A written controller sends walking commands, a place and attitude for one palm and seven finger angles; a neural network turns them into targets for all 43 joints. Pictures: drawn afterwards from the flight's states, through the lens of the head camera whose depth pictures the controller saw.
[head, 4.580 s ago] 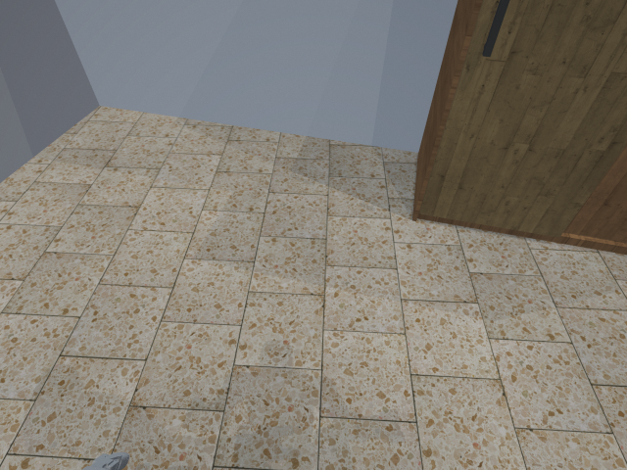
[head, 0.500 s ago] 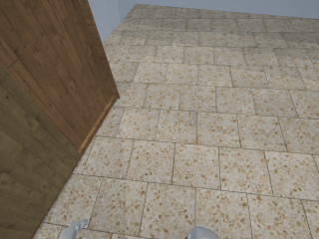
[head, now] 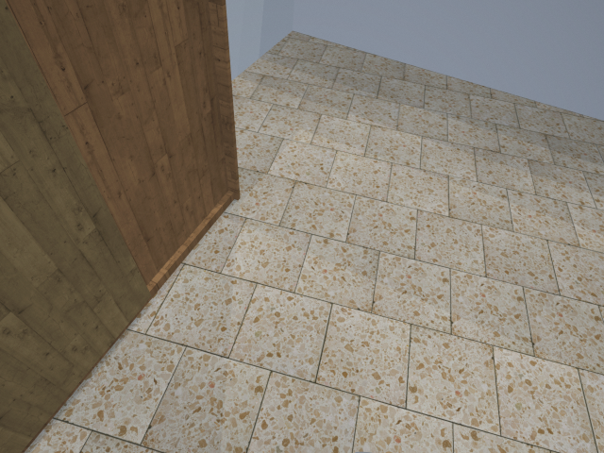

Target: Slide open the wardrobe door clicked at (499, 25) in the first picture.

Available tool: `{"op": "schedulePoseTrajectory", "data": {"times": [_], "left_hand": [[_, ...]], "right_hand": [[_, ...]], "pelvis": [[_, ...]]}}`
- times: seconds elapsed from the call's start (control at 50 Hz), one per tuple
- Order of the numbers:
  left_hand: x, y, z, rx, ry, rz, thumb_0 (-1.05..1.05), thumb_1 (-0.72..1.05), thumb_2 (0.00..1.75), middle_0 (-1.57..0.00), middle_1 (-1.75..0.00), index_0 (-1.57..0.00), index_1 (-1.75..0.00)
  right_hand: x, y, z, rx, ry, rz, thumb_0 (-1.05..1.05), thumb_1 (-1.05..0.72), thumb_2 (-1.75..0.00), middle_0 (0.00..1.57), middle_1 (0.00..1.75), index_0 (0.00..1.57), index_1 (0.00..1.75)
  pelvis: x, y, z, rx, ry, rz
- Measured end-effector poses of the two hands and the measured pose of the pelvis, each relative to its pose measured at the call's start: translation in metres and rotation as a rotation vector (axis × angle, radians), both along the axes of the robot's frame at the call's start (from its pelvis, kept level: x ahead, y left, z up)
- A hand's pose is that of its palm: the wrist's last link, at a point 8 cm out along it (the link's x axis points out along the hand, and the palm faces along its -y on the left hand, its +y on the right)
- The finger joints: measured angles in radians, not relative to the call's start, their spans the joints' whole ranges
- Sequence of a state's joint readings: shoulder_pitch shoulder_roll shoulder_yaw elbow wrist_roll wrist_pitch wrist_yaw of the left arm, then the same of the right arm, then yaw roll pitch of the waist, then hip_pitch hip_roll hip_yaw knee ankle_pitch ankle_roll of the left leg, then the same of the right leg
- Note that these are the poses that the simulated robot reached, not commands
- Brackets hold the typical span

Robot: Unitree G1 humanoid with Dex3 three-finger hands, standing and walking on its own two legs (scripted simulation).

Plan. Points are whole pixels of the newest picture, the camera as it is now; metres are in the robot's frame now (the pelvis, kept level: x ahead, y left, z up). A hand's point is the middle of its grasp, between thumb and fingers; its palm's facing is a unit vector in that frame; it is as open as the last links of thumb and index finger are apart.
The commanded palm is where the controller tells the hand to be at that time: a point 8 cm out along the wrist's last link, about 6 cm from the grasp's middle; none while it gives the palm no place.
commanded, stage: turn to face it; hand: left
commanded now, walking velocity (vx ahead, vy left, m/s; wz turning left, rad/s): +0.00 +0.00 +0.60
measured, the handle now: out of the picture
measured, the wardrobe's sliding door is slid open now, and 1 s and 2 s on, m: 0.00 0.00 0.00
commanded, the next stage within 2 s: take the last steps up to it in 1.80 s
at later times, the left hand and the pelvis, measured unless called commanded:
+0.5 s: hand out of the picture +0.01 +0.15 -0.14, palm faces +0.29 -0.91 -0.29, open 7.4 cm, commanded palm none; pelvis -0.03 -0.06 +0.00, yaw +18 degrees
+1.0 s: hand out of the picture -0.14 +0.19 -0.17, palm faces +0.58 -0.77 -0.28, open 7.4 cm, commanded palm none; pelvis -0.07 -0.03 +0.00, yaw +35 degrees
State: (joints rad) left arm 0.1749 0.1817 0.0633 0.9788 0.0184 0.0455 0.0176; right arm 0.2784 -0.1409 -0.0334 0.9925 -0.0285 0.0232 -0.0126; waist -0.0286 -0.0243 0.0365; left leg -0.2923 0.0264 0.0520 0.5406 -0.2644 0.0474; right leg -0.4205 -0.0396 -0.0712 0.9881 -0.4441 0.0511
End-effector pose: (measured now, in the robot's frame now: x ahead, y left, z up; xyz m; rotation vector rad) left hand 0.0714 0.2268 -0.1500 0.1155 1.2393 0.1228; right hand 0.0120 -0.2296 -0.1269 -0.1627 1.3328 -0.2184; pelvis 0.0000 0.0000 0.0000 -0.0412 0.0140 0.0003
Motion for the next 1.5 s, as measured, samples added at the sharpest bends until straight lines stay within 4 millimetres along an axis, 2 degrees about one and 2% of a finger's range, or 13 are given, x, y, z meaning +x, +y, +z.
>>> {"op": "schedulePoseTrajectory", "data": {"times": [0.1, 0.2, 0.34, 0.5, 0.64, 0.78, 0.84, 0.92, 1.02, 1.12, 1.22, 1.38, 1.5], "left_hand": [[-0.025, 0.023, 0.011, 0.062, 0.053, 0.056, 0.00, 0.91, 0.90, -0.20, -0.30, -0.20, -0.30], [-0.028, 0.027, 0.020, 0.111, 0.023, 0.098, 0.00, 0.91, 0.90, -0.20, -0.30, -0.19, -0.30], [-0.026, -0.001, 0.033, 0.162, -0.123, 0.152, 0.00, 0.91, 0.90, -0.20, -0.30, -0.19, -0.30], [-0.081, -0.033, 0.045, 0.162, -0.109, 0.248, 0.00, 0.91, 0.90, -0.20, -0.30, -0.20, -0.30], [-0.142, -0.041, 0.029, 0.118, -0.042, 0.370, 0.00, 0.91, 0.90, -0.20, -0.30, -0.20, -0.30], [-0.226, -0.022, -0.006, 0.074, 0.083, 0.522, 0.00, 0.91, 0.90, -0.21, -0.30, -0.20, -0.30], [-0.250, -0.014, -0.007, 0.075, 0.140, 0.561, 0.00, 0.91, 0.90, -0.20, -0.30, -0.20, -0.30], [-0.256, -0.005, 0.006, 0.087, 0.121, 0.597, 0.01, 0.91, 0.90, -0.20, -0.30, -0.19, -0.30], [-0.243, 0.002, 0.020, 0.122, 0.039, 0.626, 0.01, 0.91, 0.90, -0.20, -0.30, -0.19, -0.30], [-0.217, -0.002, 0.032, 0.164, -0.050, 0.644, 0.00, 0.91, 0.90, -0.20, -0.30, -0.19, -0.30], [-0.204, -0.024, 0.040, 0.216, -0.122, 0.666, 0.00, 0.91, 0.90, -0.20, -0.30, -0.20, -0.30], [-0.238, -0.069, 0.044, 0.186, -0.079, 0.779, 0.00, 0.91, 0.90, -0.20, -0.30, -0.20, -0.30], [-0.288, -0.097, 0.026, 0.122, -0.002, 0.880, 0.00, 0.91, 0.90, -0.21, -0.30, -0.20, -0.30]], "right_hand": [[0.006, -0.006, 0.004, -0.002, 0.014, 0.035, 0.01, -0.91, -0.90, 0.21, 0.30, 0.20, 0.30], [0.012, -0.026, 0.000, -0.005, 0.014, 0.075, 0.01, -0.91, -0.90, 0.21, 0.30, 0.20, 0.30], [0.034, -0.068, -0.022, 0.014, -0.015, 0.155, 0.01, -0.91, -0.90, 0.21, 0.30, 0.20, 0.30], [0.084, -0.086, -0.013, 0.022, -0.100, 0.281, 0.01, -0.91, -0.90, 0.20, 0.30, 0.19, 0.30], [0.115, -0.061, -0.004, 0.010, -0.096, 0.429, 0.01, -0.91, -0.90, 0.20, 0.30, 0.19, 0.30], [0.146, 0.002, -0.001, -0.013, -0.171, 0.602, 0.01, -0.91, -0.90, 0.20, 0.30, 0.19, 0.30], [0.146, 0.022, 0.006, -0.007, -0.192, 0.644, 0.01, -0.91, -0.90, 0.20, 0.30, 0.19, 0.30], [0.138, 0.034, 0.012, -0.001, -0.180, 0.671, 0.00, -0.91, -0.90, 0.20, 0.30, 0.20, 0.30], [0.131, 0.037, 0.008, 0.022, -0.145, 0.697, 0.00, -0.91, -0.90, 0.21, 0.30, 0.20, 0.30], [0.131, 0.026, -0.005, 0.045, -0.106, 0.717, 0.01, -0.91, -0.89, 0.21, 0.30, 0.20, 0.30], [0.144, 0.008, -0.024, 0.067, -0.078, 0.739, 0.01, -0.91, -0.90, 0.21, 0.30, 0.20, 0.30], [0.164, 0.008, -0.015, 0.051, -0.052, 0.838, 0.01, -0.91, -0.90, 0.20, 0.30, 0.19, 0.30], [0.171, 0.038, -0.007, 0.019, -0.054, 0.943, 0.01, -0.91, -0.90, 0.20, 0.30, 0.19, 0.30]], "pelvis": [[-0.004, -0.001, 0.006, -0.002, 0.019, 0.039], [-0.011, -0.013, 0.005, 0.005, 0.017, 0.096], [-0.025, -0.048, -0.007, 0.039, 0.006, 0.192], [-0.034, -0.065, 0.001, 0.075, -0.028, 0.309], [-0.044, -0.063, 0.000, 0.080, -0.022, 0.411], [-0.061, -0.039, -0.017, 0.052, 0.003, 0.509], [-0.066, -0.035, -0.013, 0.046, 0.001, 0.524], [-0.069, -0.031, -0.004, 0.026, -0.002, 0.563], [-0.069, -0.034, 0.001, 0.027, -0.002, 0.616], [-0.065, -0.047, -0.001, 0.037, 0.001, 0.677], [-0.057, -0.067, -0.010, 0.054, -0.004, 0.744], [-0.057, -0.075, 0.000, 0.086, -0.010, 0.859], [-0.068, -0.071, -0.001, 0.080, -0.005, 0.925]]}}
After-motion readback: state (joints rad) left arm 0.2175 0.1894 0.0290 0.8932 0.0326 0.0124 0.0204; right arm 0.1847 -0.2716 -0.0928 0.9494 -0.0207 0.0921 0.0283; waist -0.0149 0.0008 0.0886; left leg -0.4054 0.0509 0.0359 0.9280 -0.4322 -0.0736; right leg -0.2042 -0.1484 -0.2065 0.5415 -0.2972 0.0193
